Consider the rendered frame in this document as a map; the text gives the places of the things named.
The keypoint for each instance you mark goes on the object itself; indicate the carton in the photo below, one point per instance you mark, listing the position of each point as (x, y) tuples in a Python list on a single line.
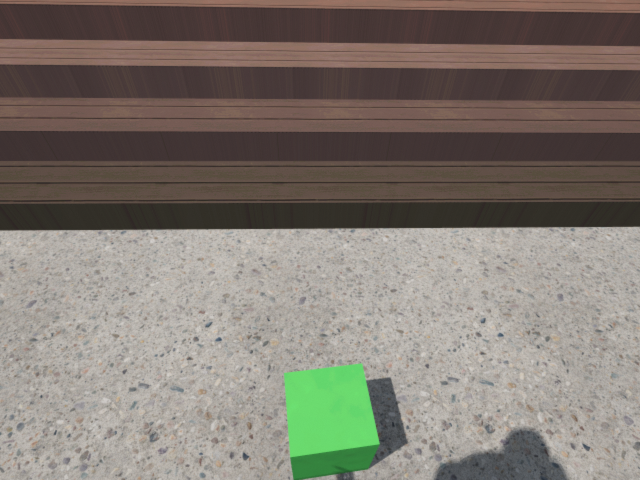
[(331, 424)]

